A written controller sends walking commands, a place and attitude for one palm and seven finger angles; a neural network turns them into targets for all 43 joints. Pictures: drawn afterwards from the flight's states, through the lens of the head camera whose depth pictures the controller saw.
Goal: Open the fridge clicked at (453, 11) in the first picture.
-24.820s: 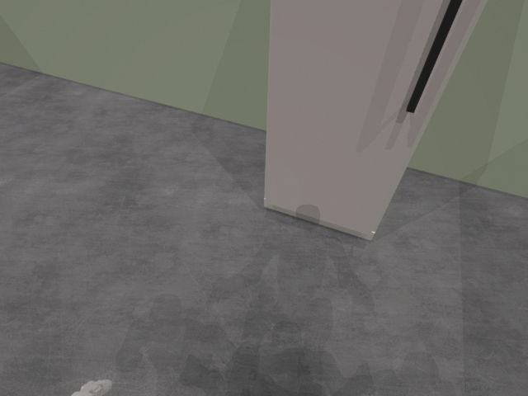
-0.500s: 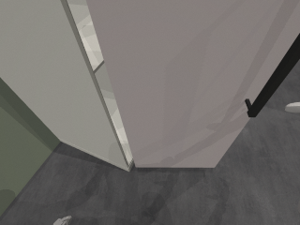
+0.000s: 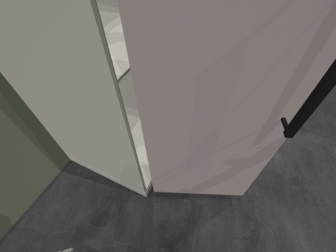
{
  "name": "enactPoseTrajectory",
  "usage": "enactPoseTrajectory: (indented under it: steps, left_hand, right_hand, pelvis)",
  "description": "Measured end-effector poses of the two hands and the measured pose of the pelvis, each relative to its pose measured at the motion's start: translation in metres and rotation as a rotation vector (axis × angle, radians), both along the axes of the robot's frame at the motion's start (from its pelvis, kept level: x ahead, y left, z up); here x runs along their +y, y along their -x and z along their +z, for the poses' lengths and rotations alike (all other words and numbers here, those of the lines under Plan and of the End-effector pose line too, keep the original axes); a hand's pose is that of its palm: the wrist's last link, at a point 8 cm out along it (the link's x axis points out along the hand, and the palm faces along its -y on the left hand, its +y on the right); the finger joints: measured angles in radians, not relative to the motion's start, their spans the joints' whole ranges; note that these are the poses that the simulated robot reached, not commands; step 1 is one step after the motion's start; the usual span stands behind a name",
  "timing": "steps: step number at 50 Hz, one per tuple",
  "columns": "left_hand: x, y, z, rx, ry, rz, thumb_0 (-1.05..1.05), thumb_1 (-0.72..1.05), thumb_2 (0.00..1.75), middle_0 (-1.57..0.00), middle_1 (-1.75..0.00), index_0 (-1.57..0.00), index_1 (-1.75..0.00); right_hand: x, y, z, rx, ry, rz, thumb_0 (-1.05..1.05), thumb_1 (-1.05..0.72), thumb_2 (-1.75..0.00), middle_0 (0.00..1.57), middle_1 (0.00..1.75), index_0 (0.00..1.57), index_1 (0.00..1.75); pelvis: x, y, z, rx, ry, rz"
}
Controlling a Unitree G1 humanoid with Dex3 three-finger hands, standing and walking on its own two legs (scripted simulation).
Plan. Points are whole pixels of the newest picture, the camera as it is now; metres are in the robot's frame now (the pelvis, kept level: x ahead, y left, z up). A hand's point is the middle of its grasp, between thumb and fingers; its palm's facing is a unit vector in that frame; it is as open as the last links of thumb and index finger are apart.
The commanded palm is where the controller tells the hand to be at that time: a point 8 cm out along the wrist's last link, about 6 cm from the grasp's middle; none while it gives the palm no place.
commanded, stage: slip the hand off the handle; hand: right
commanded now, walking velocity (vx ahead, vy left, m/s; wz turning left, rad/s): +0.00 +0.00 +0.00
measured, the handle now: out of the picture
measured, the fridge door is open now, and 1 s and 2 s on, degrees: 67 67 67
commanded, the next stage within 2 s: draw the hand back to the body in 0.34 s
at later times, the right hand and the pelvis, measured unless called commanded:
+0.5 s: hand out of the picture +0.32 -0.34 +0.15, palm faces +0.39 +0.92 -0.11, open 14.7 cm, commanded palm +0.27 -0.38 +0.17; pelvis -0.01 +0.01 +0.01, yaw -3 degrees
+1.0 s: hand out of the picture +0.24 -0.31 +0.16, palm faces +0.33 +0.94 -0.06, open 14.5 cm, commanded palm +0.20 -0.34 +0.18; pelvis -0.01 +0.01 +0.01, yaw -3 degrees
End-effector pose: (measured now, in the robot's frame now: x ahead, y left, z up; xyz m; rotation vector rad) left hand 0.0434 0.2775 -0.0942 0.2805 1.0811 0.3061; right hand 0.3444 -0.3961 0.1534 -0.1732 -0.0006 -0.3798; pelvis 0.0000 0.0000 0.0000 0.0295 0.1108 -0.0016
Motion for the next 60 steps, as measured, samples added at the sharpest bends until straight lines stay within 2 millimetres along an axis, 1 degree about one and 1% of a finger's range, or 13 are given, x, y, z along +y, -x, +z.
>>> enactPoseTrajectory:
  steps: [8,13,17,20,24,27,29,34,40,45,49,55,60]
  left_hand:
    - [-0.016,-0.063,0.007,-0.165,0.014,-0.107,0.01,0.90,0.90,-0.20,-0.30,-0.21,-0.30]
    - [-0.029,-0.096,0.015,-0.260,0.028,-0.169,0.01,0.90,0.90,-0.20,-0.30,-0.21,-0.30]
    - [-0.037,-0.112,0.020,-0.311,0.041,-0.205,0.01,0.90,0.90,-0.20,-0.30,-0.21,-0.30]
    - [-0.040,-0.116,0.022,-0.328,0.048,-0.219,0.01,0.90,0.90,-0.20,-0.30,-0.21,-0.30]
    - [-0.039,-0.112,0.022,-0.319,0.045,-0.228,0.01,0.90,0.90,-0.20,-0.30,-0.21,-0.30]
    - [-0.034,-0.104,0.021,-0.296,0.039,-0.201,0.01,0.90,0.90,-0.20,-0.30,-0.21,-0.30]
    - [-0.029,-0.099,0.022,-0.293,0.028,-0.180,0.01,0.90,0.90,-0.20,-0.30,-0.21,-0.30]
    - [-0.018,-0.094,0.026,-0.340,0.025,-0.140,0.01,0.90,0.90,-0.20,-0.30,-0.21,-0.30]
    - [-0.017,-0.100,0.029,-0.386,0.051,-0.132,0.02,0.90,0.90,-0.20,-0.30,-0.21,-0.30]
    - [-0.023,-0.114,0.035,-0.420,0.053,-0.179,0.02,0.90,0.90,-0.20,-0.30,-0.21,-0.30]
    - [-0.032,-0.128,0.041,-0.459,0.055,-0.222,0.02,0.90,0.90,-0.20,-0.30,-0.21,-0.30]
    - [-0.047,-0.139,0.045,-0.492,0.082,-0.294,0.01,0.90,0.90,-0.20,-0.30,-0.21,-0.30]
    - [-0.052,-0.136,0.039,-0.442,0.102,-0.304,0.01,0.90,0.90,-0.20,-0.30,-0.21,-0.30]
  right_hand:
    - [0.000,0.044,0.010,-0.062,0.013,-0.030,-0.02,0.55,-0.20,0.25,1.15,0.25,1.15]
    - [0.002,0.059,0.013,-0.016,0.011,-0.024,-0.02,0.55,-0.20,0.25,1.15,0.25,1.15]
    - [0.010,0.065,0.013,-0.011,0.007,-0.009,-0.02,0.55,-0.20,0.25,1.15,0.25,1.15]
    - [0.014,0.068,0.011,-0.017,-0.002,-0.009,-0.02,0.55,-0.20,0.25,1.15,0.25,1.15]
    - [0.015,0.069,0.007,-0.015,-0.008,-0.027,-0.02,0.55,-0.20,0.25,1.15,0.25,1.15]
    - [0.017,0.066,0.003,-0.040,-0.157,0.043,-0.02,0.55,-0.20,0.25,1.15,0.25,1.15]
    - [0.020,0.064,0.006,-0.042,-0.199,0.109,-0.02,0.55,-0.20,0.25,1.15,0.25,1.15]
    - [0.029,0.067,0.020,-0.023,-0.131,0.162,-0.02,0.55,-0.20,0.25,1.15,0.25,1.15]
    - [0.034,0.094,0.017,-0.021,-0.156,0.136,-0.01,0.55,-0.20,0.25,1.15,0.25,1.15]
    - [0.040,0.121,0.008,-0.025,-0.159,0.091,-0.01,0.55,-0.20,0.25,1.15,0.25,1.15]
    - [0.046,0.136,0.009,-0.042,-0.142,0.074,-0.02,0.52,-0.22,0.25,1.13,0.25,1.13]
    - [0.043,0.156,0.018,-0.040,0.085,-0.160,-0.01,0.39,-0.28,0.25,1.06,0.25,1.05]
    - [0.052,0.174,0.019,-0.062,0.161,-0.232,-0.01,0.23,-0.35,0.24,0.97,0.24,0.96]
  pelvis:
    - [0.000,0.003,0.000,-0.038,-0.004,-0.028]
    - [0.000,0.007,0.002,-0.054,-0.004,-0.048]
    - [0.001,0.009,0.004,-0.063,0.000,-0.055]
    - [0.003,0.010,0.004,-0.069,0.003,-0.055]
    - [0.006,0.011,0.005,-0.073,0.005,-0.056]
    - [0.008,0.010,0.007,-0.090,0.005,-0.058]
    - [0.009,0.007,0.008,-0.099,0.006,-0.054]
    - [0.007,0.003,0.010,-0.109,0.011,-0.037]
    - [0.007,0.001,0.010,-0.120,0.019,-0.025]
    - [0.009,0.004,0.010,-0.141,0.019,-0.035]
    - [0.012,0.009,0.011,-0.160,0.017,-0.045]
    - [0.013,0.015,0.014,-0.172,0.016,-0.051]
    - [0.012,0.012,0.017,-0.178,0.021,-0.043]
